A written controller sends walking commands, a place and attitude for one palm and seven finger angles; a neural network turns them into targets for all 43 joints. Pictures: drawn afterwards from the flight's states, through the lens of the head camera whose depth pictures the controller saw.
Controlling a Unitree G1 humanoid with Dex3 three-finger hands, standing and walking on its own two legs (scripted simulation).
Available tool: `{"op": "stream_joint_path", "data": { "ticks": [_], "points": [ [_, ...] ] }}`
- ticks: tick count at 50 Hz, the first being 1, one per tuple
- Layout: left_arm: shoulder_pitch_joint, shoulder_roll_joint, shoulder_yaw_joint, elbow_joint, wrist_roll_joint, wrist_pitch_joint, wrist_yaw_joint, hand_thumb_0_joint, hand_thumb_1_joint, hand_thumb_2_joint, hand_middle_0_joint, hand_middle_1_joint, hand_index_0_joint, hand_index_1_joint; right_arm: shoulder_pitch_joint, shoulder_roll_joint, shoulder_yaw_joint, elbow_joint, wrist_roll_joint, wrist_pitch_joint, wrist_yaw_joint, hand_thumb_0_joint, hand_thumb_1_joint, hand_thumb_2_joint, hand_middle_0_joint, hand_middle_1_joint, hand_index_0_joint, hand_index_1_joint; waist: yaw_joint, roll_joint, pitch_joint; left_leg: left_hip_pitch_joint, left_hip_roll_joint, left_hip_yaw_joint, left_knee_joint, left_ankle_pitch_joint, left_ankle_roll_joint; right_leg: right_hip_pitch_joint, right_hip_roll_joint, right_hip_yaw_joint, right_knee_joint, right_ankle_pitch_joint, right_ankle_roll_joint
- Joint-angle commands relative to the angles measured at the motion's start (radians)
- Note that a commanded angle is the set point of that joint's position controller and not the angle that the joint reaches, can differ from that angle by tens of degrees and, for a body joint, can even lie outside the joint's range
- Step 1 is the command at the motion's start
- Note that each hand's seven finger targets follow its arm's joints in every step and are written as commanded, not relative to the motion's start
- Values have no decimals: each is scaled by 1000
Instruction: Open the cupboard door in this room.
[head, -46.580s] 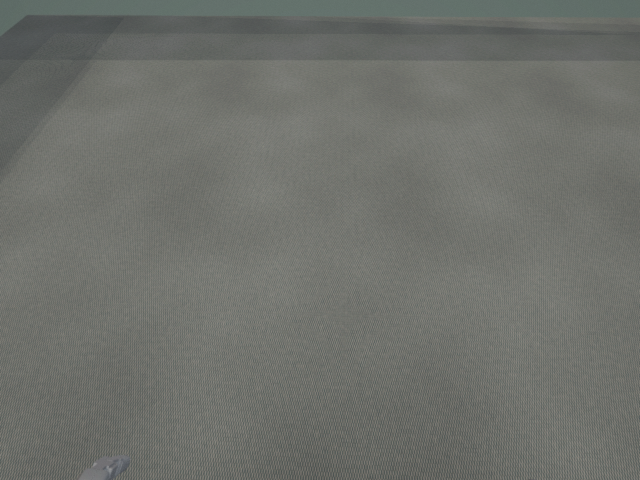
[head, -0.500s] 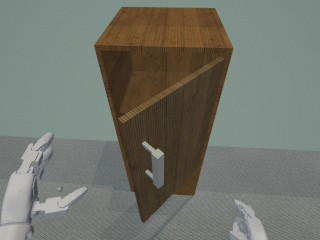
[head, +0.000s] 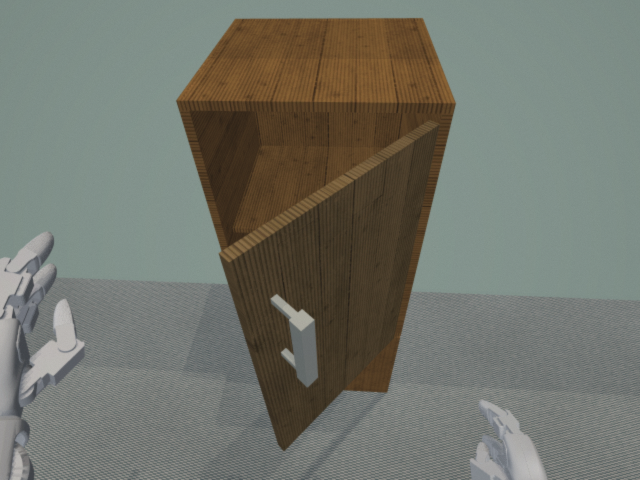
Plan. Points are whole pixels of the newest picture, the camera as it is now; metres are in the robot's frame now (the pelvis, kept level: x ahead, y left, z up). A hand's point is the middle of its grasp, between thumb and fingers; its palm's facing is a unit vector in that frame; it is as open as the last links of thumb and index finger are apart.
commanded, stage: draw the hand back to the body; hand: left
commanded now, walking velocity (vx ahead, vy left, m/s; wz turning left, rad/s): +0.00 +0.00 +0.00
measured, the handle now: (294, 341) +0.28 +0.08 +0.03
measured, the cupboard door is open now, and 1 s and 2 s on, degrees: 49 49 49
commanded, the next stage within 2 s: step back with the hand held close in 0.16 s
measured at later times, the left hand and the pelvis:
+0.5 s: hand (89, 343) +0.19 +0.25 +0.15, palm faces +0.38 -0.80 -0.47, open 7.4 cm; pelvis -0.01 -0.01 +0.00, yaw -1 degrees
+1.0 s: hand out of the picture +0.10 +0.29 +0.15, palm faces +0.42 -0.76 -0.50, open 7.4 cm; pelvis -0.10 +0.02 -0.01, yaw +2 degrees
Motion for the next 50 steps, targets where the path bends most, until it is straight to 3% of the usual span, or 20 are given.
{"op": "stream_joint_path", "data": {
  "ticks": [1, 4, 11, 13, 14, 15, 16, 17, 19, 21, 25, 31, 36, 42, 45, 46, 47, 50],
  "points": [
    [-80, 214, 145, -236, 4, -72, 20, 0, 900, 900, -200, -300, -200, -300, -129, -101, -39, -161, 1, -63, -13, 0, -900, -900, 200, 300, 200, 300, 6, 8, -90, 106, 33, -27, -39, 250, -5, -50, -6, -6, -53, 271, -9],
    [-73, 195, 134, -228, 0, -74, 18, 0, 900, 900, -200, -300, -200, -300, -129, -97, -38, -155, 1, -67, -13, 0, -900, -900, 200, 300, 200, 300, 3, 21, -74, 117, 32, -20, -36, 255, -4, -66, -7, -4, -60, 284, -6],
    [-71, 183, 124, -181, -4, -76, 12, 0, 900, 900, -200, -300, -200, -300, -135, -99, -43, -149, 0, -65, -14, 0, -900, -900, 200, 300, 200, 300, 4, -31, -51, 111, 31, -17, -44, 227, 1, -63, -7, 1, -75, 270, -3],
    [-74, 183, 127, -180, -5, -80, 12, 0, 900, 900, -200, -300, -200, -300, -136, -96, -44, -146, -1, -67, -15, 0, -900, -900, 200, 300, 200, 300, 2, -19, -51, 118, 29, -11, -46, 209, 3, -73, -8, 4, -81, 259, 1],
    [-146, 190, 117, -210, -2, -86, 12, 0, 900, 900, -200, -300, -200, -300, -144, -98, -43, -144, 0, -69, -16, 0, -900, -900, 200, 300, 200, 300, -4, -13, -48, 124, 27, -10, -44, 202, 4, -83, -8, 8, -90, 251, 2],
    [-238, 325, 254, -245, 11, -121, 22, 0, 900, 900, -200, -300, -200, -300, -116, -120, -49, -174, 10, -49, -13, 0, -900, -900, 200, 300, 200, 300, -35, -28, 14, 81, 44, -30, 4, 148, 20, -180, -57, 113, -146, 313, 10],
    [-246, 315, 243, -216, 18, -138, 19, 0, 900, 900, -200, -300, -200, -300, -116, -107, -47, -157, 6, -36, -14, 0, -900, -900, 200, 300, 200, 300, -38, -26, 4, 62, 39, -46, 20, 130, 16, -161, -86, 119, -140, 354, 0],
    [-119, 238, 188, -138, 16, -132, 9, 0, 900, 900, -200, -300, -200, -300, -122, -110, -54, -154, 2, -28, -15, 0, -900, -900, 200, 300, 200, 300, -45, -68, -12, 81, 41, -38, 31, 153, 15, -176, -87, 117, -132, 388, 4],
    [-43, 192, 143, -130, 20, -129, 1, 0, 900, 900, -200, -300, -200, -300, -116, -119, -61, -168, 2, -8, -8, 0, -900, -900, 200, 300, 200, 300, -46, -52, -66, 90, 53, -27, 21, 225, 12, -148, -85, 91, -96, 442, 18],
    [-9, 203, 149, -156, 21, -129, 5, 0, 900, 900, -200, -300, -200, -300, -119, -123, -68, -183, 4, 9, -8, 0, -900, -900, 200, 300, 200, 300, -44, -19, -114, 94, 65, -26, 12, 303, 11, -118, -81, 65, -62, 466, 25],
    [26, 253, 197, -219, 19, -129, 16, 0, 900, 900, -200, -300, -200, -300, -120, -118, -76, -212, 11, 38, -11, 0, -900, -900, 200, 300, 200, 300, -47, -75, -170, 93, 78, -18, 22, 395, 8, -100, -69, 63, -20, 546, 29],
    [73, 292, 247, -286, 15, -141, 35, 0, 900, 900, -200, -300, -200, -300, -115, -119, -84, -236, 12, 53, -15, 0, -900, -900, 200, 300, 200, 300, -46, 2, -186, 17, 93, -43, 3, 409, 7, -70, -52, 55, 38, 486, 23],
    [99, 262, 227, -276, 17, -154, 40, 0, 900, 900, -200, -300, -200, -300, -100, -126, -88, -236, 13, 42, -13, 0, -900, -900, 200, 300, 200, 300, -55, 19, -144, -77, 108, -67, -29, 239, 14, -89, -39, 67, 43, 343, 22],
    [68, 254, 232, -291, 37, -188, 50, 0, 900, 900, -200, -300, -200, -300, -89, -136, -86, -237, 11, 3, -14, 0, -900, -900, 200, 300, 200, 300, -62, 33, -64, -313, 134, -130, -123, -223, 43, -49, -12, 86, 69, 86, 18],
    [37, 242, 245, -300, 57, -205, 53, 0, 900, 900, -200, -300, -200, -300, -85, -145, -86, -237, 4, -28, -15, 0, -900, -900, 200, 300, 200, 300, -55, 118, -43, -506, 205, -223, -238, -464, 79, 62, 41, 40, 226, 29, 31],
    [19, 245, 250, -315, 64, -211, 53, 0, 900, 900, -200, -300, -200, -300, -87, -147, -88, -238, 2, -36, -17, 0, -900, -900, 200, 300, 200, 300, -52, 163, -52, -572, 228, -261, -272, -507, 92, 118, 55, 29, 295, 48, 33],
    [28, 250, 265, -310, 67, -213, 52, 0, 900, 900, -200, -300, -200, -300, -81, -139, -89, -232, -1, -45, -16, 0, -900, -900, 200, 300, 200, 300, -47, 163, -61, -575, 244, -266, -273, -508, 100, 124, 63, 26, 334, 57, 33],
    [23, 232, 254, -306, 60, -218, 43, 0, 900, 900, -200, -300, -200, -300, -72, -131, -90, -218, -4, -63, -5, 0, -900, -900, 200, 300, 200, 300, -52, 117, -35, -563, 227, -238, -217, -493, 90, 66, 65, 44, 287, -24, 10]
  ]
}}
